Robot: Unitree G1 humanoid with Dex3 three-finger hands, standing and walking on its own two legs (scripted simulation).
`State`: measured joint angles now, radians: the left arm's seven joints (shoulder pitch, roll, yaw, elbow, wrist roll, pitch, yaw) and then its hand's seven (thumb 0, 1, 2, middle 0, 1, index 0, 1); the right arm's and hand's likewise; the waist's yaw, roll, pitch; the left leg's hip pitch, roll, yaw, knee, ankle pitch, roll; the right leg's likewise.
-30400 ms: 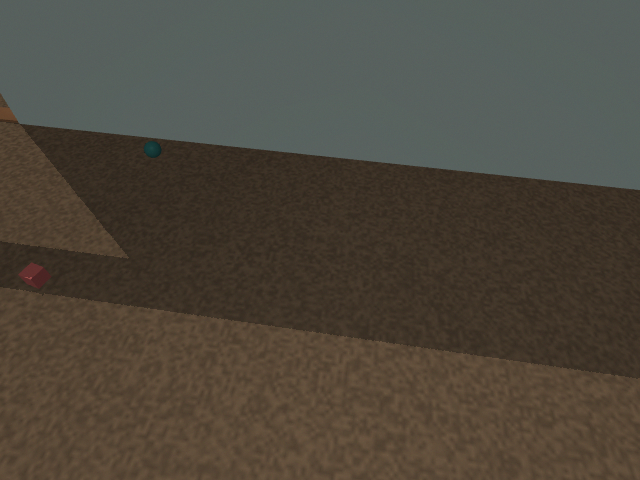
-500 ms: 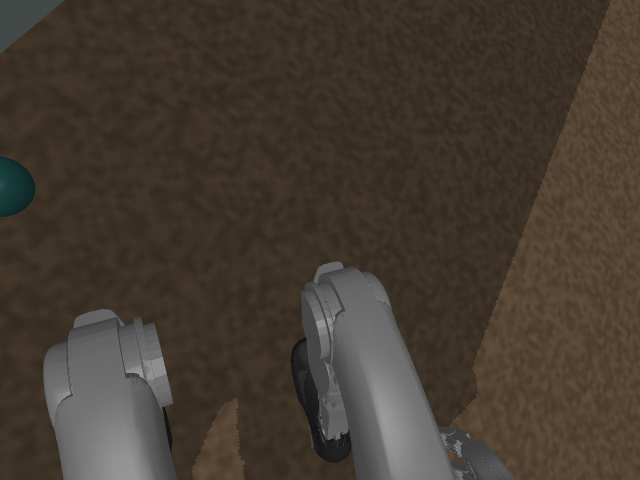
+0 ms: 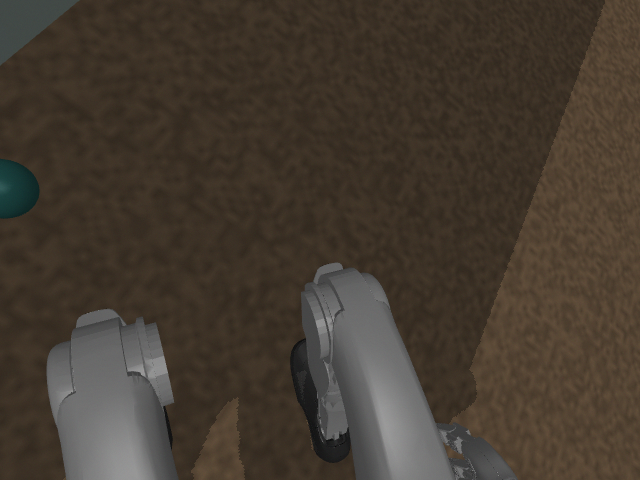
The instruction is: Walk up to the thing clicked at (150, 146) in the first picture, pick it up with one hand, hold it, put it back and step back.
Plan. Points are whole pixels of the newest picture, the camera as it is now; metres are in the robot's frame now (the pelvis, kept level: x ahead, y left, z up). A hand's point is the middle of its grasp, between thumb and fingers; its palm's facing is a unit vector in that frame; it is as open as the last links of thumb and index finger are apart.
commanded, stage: approach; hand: left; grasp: from above
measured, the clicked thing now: (3, 189) +0.50 +0.31 -0.29
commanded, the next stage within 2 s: rest palm in 0.68 s
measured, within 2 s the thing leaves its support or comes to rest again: neither
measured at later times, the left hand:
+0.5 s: hand out of the picture +0.51 +0.29 -0.17, palm faces -0.37 -0.08 -0.92, open 13.9 cm
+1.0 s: hand out of the picture +0.48 +0.32 -0.20, palm faces -0.47 -0.11 -0.87, open 13.9 cm
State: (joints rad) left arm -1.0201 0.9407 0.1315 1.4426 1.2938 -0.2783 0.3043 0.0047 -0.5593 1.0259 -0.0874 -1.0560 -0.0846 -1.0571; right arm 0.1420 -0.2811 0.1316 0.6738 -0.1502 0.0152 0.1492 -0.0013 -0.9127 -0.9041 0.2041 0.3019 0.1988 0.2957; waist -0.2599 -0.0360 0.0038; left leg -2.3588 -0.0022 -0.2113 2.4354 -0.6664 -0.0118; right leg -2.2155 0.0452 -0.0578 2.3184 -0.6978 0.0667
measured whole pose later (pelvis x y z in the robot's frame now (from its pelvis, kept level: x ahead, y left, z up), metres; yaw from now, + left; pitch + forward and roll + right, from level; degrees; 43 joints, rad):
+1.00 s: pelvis +0.00 +0.00 +0.00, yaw +0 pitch +33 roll -12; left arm -1.08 0.92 0.04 1.48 1.25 -0.24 0.32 0.00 -0.54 1.05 -0.10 -1.06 -0.09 -1.07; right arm 0.13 -0.30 0.17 0.65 -0.16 -0.01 0.14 0.00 -0.91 -0.90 0.20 0.30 0.20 0.30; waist -0.30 -0.06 0.05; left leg -2.36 0.00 -0.24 2.46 -0.68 -0.04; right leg -2.22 0.04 -0.08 2.34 -0.70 0.07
